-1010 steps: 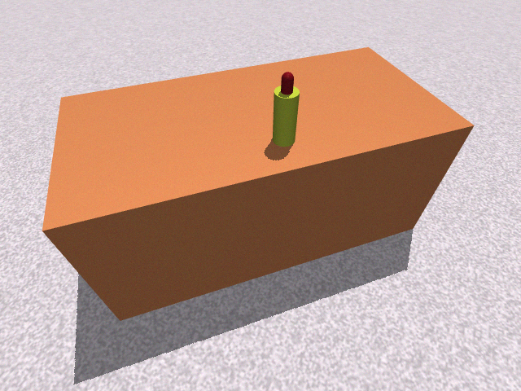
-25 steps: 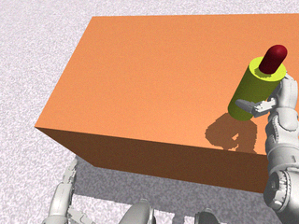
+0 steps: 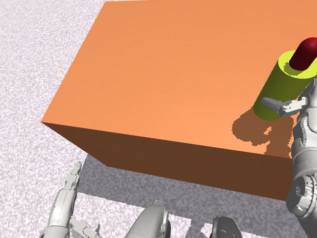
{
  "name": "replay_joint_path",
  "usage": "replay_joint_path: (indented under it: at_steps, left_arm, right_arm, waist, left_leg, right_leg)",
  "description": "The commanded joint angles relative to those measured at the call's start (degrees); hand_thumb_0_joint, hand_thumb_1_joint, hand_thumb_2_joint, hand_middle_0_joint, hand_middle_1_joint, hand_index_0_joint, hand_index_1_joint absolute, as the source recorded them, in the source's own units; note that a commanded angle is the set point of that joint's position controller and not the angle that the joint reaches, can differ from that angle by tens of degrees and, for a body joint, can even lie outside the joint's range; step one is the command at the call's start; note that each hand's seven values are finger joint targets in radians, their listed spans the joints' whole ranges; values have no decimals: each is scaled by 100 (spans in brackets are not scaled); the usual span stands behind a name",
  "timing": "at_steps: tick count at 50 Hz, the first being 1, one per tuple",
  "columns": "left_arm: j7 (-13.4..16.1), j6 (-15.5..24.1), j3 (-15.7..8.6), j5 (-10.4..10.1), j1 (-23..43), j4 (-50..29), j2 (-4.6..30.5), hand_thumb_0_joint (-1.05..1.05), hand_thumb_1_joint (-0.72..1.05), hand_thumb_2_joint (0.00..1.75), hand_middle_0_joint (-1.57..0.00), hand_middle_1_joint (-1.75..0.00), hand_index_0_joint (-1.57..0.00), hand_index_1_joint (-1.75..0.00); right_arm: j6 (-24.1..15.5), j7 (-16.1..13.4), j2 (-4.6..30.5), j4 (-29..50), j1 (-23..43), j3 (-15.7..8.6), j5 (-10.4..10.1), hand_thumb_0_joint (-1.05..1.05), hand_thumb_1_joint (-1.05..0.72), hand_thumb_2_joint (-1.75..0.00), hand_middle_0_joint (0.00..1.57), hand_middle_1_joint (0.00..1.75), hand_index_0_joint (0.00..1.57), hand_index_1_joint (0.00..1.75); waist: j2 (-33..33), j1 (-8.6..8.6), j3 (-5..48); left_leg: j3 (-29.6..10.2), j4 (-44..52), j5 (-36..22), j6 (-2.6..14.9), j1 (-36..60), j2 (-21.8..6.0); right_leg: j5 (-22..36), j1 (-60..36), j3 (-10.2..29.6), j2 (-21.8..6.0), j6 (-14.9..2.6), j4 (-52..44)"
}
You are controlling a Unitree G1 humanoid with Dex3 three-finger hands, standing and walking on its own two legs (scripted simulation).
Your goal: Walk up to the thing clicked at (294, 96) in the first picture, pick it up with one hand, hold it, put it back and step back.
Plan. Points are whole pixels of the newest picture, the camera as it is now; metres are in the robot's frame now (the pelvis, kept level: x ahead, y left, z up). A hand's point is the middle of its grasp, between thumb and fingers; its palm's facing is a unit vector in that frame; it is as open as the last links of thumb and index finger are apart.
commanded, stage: lower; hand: right
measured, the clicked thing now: (285, 82) +0.49 -0.19 +0.06
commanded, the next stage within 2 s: loosen in 0.22 s
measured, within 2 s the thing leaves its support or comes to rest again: rests again in 0.26 s
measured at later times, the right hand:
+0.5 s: hand (282, 92) +0.50 -0.20 +0.01, palm faces +0.17 +0.99 +0.00, open 10.8 cm
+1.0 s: hand (282, 92) +0.50 -0.20 +0.01, palm faces +0.17 +0.99 +0.00, open 14.2 cm
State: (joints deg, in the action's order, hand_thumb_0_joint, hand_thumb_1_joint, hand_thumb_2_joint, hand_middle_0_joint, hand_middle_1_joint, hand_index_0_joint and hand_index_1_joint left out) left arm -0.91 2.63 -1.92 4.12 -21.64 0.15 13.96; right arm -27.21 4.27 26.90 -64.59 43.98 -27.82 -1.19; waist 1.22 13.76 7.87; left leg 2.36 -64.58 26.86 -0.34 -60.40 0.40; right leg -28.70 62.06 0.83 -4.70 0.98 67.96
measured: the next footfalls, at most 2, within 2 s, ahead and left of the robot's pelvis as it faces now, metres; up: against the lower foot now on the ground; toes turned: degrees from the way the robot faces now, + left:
none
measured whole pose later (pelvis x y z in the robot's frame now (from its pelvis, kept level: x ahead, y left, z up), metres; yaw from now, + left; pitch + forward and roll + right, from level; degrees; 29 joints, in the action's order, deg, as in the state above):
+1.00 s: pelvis +0.00 +0.00 -0.01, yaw +0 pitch +24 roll +3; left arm -1.5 1.2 -2.4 4.4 -22.5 -4.2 14.6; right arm -26.9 4.1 27.5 -64.4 44.3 -28.0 -0.2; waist 0.7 14.7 8.6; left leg 2.8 -68.2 27.9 -0.5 -64.4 0.5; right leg -29.9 66.5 1.6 -4.7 0.9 72.1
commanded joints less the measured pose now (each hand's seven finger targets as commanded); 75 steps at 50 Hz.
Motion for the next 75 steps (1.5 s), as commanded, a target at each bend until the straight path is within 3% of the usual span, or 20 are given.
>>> replay_joint_path:
  at_steps: [1,6,11,15,17,20,21,25,27,28,49,53,56,58,65,66,69,73,74,75]
  left_arm:
    - [83,267,-632,8,-147,-1134,895,0,-56,6,-4,-4,-4,-5]
    - [74,220,-711,25,-234,-1112,1020,0,-57,7,-4,-3,-3,-5]
    - [70,183,-741,-15,-186,-1300,977,0,-57,6,-4,-3,-3,-4]
    - [31,182,-538,6,-378,-1169,784,0,-57,6,-4,-3,-3,-4]
    - [39,188,-688,16,-307,-1269,903,0,-56,6,-5,-4,-4,-5]
    - [30,165,-761,30,-318,-1329,1003,0,-52,4,-5,-4,-5,-4]
    - [12,169,-725,27,-331,-1342,938,0,-52,4,-5,-4,-5,-4]
    - [17,134,-714,2,-271,-1485,933,0,-53,4,-5,-5,-5,-4]
    - [18,121,-756,8,-315,-1477,989,0,-53,4,-5,-5,-5,-4]
    - [24,120,-728,-15,-239,-1524,977,0,-55,6,-5,-4,-4,-4]
    - [47,162,-711,8,-321,-1472,979,0,-57,7,-5,-4,-4,-5]
    - [92,154,-967,-16,-259,-1714,1252,0,-53,4,-5,-5,-5,-5]
    - [74,94,-777,-39,-441,-1330,1036,0,-53,4,-5,-4,-5,-5]
    - [95,112,-754,-64,-233,-1357,1022,0,-54,4,-5,-4,-5,-5]
    - [185,24,-502,-146,-129,-684,944,0,-55,5,-5,-4,-4,-5]
    - [207,38,-483,-184,-53,-739,950,0,-55,5,-5,-4,-4,-5]
    - [227,57,-426,-264,115,-483,921,0,-56,5,-5,-4,-4,-5]
    - [265,172,-328,-363,328,-628,922,0,-57,5,-5,-4,-5,-5]
    - [290,184,-427,-388,219,-510,1021,0,-58,8,-7,-5,-5,-7]
    - [300,31,-445,-463,251,-850,1149,0,-57,7,-6,-5,-5,-6]
  right_arm:
    - [-428,-21,1224,1325,2387,-5,-32,0,0,-126,119,138,124,138]
    - [-420,-6,1324,1230,2177,-78,-8,0,0,-124,118,136,123,136]
    - [-430,-40,1247,1260,2252,-151,-79,0,-1,-124,118,136,123,136]
    - [-464,-13,1074,1052,2027,20,19,0,-3,-123,118,135,123,135]
    - [-546,-16,1264,1296,2173,-88,8,0,5,-115,121,131,126,131]
    - [-564,-27,1500,1709,2313,-195,4,0,19,-91,110,108,113,108]
    - [-487,5,1053,1371,2102,52,-20,0,22,-83,107,103,110,103]
    - [-468,-39,1326,1639,2407,-95,-3,0,31,-60,104,87,106,88]
    - [-414,-18,1042,1248,2102,25,-6,0,39,-58,101,80,102,81]
    - [-431,-41,1282,1418,2211,-85,12,0,44,-55,93,80,95,80]
    - [-375,-38,1271,1207,2371,-25,33,0,53,-17,36,28,37,28]
    - [-407,-70,1841,1524,2452,-260,87,0,48,-20,22,23,23,23]
    - [-325,-52,1828,1394,2411,-270,50,0,50,-12,15,15,15,15]
    - [-334,-30,2220,2031,2858,-410,11,0,52,-6,10,9,10,9]
    - [261,180,2293,1657,2757,-166,-3,0,57,-3,6,5,6,5]
    - [344,239,2399,1692,2826,-237,-44,0,58,-3,6,5,6,5]
    - [722,555,1903,650,2129,-47,-179,0,56,-4,6,5,6,5]
    - [884,916,1770,588,2440,90,-309,0,48,-4,7,5,7,4]
    - [895,957,1916,478,2429,-17,-346,0,45,-5,7,5,7,5]
    - [1292,615,3066,-221,1649,-49,345,0,47,-5,6,6,7,6]
  waist:
    - [-1221,27,2972]
    - [-1319,-27,3072]
    - [-1042,73,2857]
    - [-1174,28,2720]
    - [-1297,74,2836]
    - [-1530,5,3272]
    - [-1500,92,3187]
    - [-1373,86,3121]
    - [-1149,145,2941]
    - [-1133,40,2909]
    - [-1232,103,2974]
    - [-1332,83,3316]
    - [-1354,-9,2851]
    - [-1731,-111,3268]
    - [-1677,-309,2844]
    - [-1568,-254,2846]
    - [-1013,-185,2292]
    - [-563,-92,2276]
    - [-410,-65,2177]
    - [-553,-665,2032]
  left_leg:
    - [-63,677,-1634,148,1139,182]
    - [-20,528,-1904,146,1137,199]
    - [-54,554,-1790,122,1344,187]
    - [-60,483,-1781,136,1040,199]
    - [-15,398,-1709,160,866,210]
    - [-15,343,-1925,167,956,207]
    - [-10,364,-1971,153,951,213]
    - [-10,438,-1775,153,1000,203]
    - [6,460,-1715,145,1046,211]
    - [-25,473,-1664,143,1130,196]
    - [-12,451,-1523,139,1017,216]
    - [-41,502,-1655,124,1306,198]
    - [-37,649,-1468,143,1306,194]
    - [-48,647,-1632,155,1394,186]
    - [-57,1151,-1745,147,1805,183]
    - [-40,1205,-1793,136,1877,189]
    - [50,1347,-1986,102,1926,191]
    - [44,1571,-2011,65,2162,172]
    - [72,1607,-1965,61,2120,176]
    - [39,1808,-1844,106,2421,142]
  right_leg:
    - [1725,-2175,112,246,-147,-696]
    - [2274,-2195,140,238,-118,-547]
    - [1724,-1717,100,270,-160,-552]
    - [1842,-1756,95,272,-155,-497]
    - [1982,-1964,164,226,-120,-475]
    - [2464,-2326,165,212,-112,-394]
    - [2463,-2280,154,224,-121,-379]
    - [2034,-2085,156,230,-131,-455]
    - [1816,-1866,156,254,-144,-481]
    - [1687,-1730,124,271,-154,-484]
    - [1497,-1751,130,271,-148,-467]
    - [1599,-1909,114,276,-154,-465]
    - [1403,-1798,101,305,-142,-641]
    - [1741,-2253,94,282,-110,-680]
    - [1875,-2647,34,313,-93,-1140]
    - [1935,-2680,67,287,-105,-1180]
    - [2212,-2591,107,268,-117,-1334]
    - [2084,-2683,125,261,-188,-1525]
    - [2070,-2714,159,247,-184,-1580]
    - [2113,-2821,26,325,-113,-1892]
